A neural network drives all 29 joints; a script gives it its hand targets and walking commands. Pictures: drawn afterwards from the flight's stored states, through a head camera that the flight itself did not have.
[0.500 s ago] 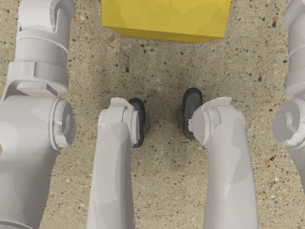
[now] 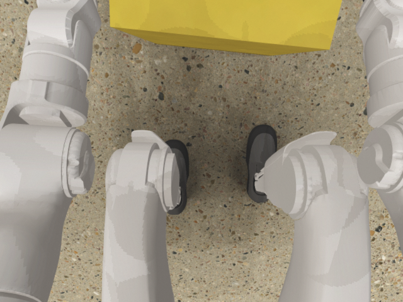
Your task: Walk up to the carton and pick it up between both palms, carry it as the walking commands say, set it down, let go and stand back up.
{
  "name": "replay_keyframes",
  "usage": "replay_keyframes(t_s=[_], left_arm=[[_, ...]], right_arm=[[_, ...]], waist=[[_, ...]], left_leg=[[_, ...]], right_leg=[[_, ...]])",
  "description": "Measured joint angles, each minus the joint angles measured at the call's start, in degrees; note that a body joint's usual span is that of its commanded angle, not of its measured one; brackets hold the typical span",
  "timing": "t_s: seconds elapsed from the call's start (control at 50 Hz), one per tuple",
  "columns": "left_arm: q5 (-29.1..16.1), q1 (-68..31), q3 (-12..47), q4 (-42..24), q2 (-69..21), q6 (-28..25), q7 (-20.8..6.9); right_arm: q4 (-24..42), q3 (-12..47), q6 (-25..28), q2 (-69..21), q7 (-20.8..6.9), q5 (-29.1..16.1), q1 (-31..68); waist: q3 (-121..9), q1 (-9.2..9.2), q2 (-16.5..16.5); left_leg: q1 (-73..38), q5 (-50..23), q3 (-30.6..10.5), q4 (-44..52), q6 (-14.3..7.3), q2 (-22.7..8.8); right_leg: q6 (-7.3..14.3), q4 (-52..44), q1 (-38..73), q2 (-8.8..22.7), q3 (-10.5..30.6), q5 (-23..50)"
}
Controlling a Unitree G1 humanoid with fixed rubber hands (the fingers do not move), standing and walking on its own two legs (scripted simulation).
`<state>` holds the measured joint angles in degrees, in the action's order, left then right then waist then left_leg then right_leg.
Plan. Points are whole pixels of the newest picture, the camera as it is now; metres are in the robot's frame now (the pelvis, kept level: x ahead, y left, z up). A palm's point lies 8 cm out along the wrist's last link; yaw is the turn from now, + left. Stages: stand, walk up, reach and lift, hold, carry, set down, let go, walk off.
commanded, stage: reach and lift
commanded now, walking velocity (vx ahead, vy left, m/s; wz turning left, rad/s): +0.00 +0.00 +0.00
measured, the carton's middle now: out of the picture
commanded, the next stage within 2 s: none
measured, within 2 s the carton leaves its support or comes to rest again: leaves its support in 1.72 s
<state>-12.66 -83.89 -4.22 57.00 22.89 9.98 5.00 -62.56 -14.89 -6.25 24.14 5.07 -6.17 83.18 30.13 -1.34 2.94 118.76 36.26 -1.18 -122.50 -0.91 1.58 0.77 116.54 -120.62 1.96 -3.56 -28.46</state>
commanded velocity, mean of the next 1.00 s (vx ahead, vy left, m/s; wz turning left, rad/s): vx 0.00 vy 0.00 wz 0.00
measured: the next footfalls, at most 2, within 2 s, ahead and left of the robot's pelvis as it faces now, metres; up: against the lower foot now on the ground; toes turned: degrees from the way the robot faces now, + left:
none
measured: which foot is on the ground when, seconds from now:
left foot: down 0.00-1.00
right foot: down 0.00-1.00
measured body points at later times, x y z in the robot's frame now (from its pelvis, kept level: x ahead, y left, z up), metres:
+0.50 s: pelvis +0.00 +0.00 -0.02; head +0.38 +0.01 +0.21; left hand +0.56 +0.19 -0.20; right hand +0.56 -0.21 -0.21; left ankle +0.10 +0.11 -0.37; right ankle +0.14 -0.12 -0.37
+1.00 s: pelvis +0.00 +0.00 -0.02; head +0.38 +0.01 +0.21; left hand +0.56 +0.18 -0.20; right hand +0.57 -0.17 -0.20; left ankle +0.10 +0.11 -0.37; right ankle +0.14 -0.12 -0.37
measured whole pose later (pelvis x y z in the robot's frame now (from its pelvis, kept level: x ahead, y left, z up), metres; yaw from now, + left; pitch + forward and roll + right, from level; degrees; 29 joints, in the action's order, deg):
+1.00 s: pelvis +0.00 +0.00 -0.02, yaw +0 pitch +31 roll -3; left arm -16.0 -85.2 2.4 57.7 22.2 9.0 5.9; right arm -66.4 -10.7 -4.2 21.4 7.4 -7.5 87.7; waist 29.9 -1.1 2.7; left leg 120.3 37.2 -1.1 -127.0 -1.0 1.8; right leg 0.8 120.9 -122.1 2.1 -3.6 -29.2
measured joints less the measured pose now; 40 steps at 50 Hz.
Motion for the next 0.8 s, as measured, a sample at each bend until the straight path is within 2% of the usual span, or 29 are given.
replay_keyframes(t_s=[0.14, 0.32, 0.8], left_arm=[[-1.2, 0.0, 2.0, -0.5, 0.0, -0.3, 0.9], [-1.3, -0.3, 2.1, 0.5, 0.0, -0.5, 0.4], [-2.9, -0.9, 6.0, 0.5, -0.5, -0.8, 0.5]], right_arm=[[2.3, 0.2, 0.3, 3.1, 0.9, 0.0, 0.6], [-3.4, 1.4, -0.5, 1.0, 0.5, 0.0, 1.2], [-2.2, 3.8, 1.0, -0.8, 1.0, -1.3, 2.8]], waist=[[0.0, 0.01, 0.2], [-0.2, 0.02, 0.2], [-0.2, 0.21, -0.2]], left_leg=[[1.4, 1.0, 0.0, -3.7, 0.0, 0.0], [1.3, 1.1, 0.0, -4.5, 0.0, 0.0], [1.4, 1.0, 0.0, -4.5, -0.1, 0.1]], right_leg=[[0.0, 3.5, -1.5, 0.1, 0.0, -0.7], [0.1, 4.3, -1.5, 0.1, 0.0, -0.7], [0.1, 4.3, -1.5, 0.1, 0.0, -0.7]])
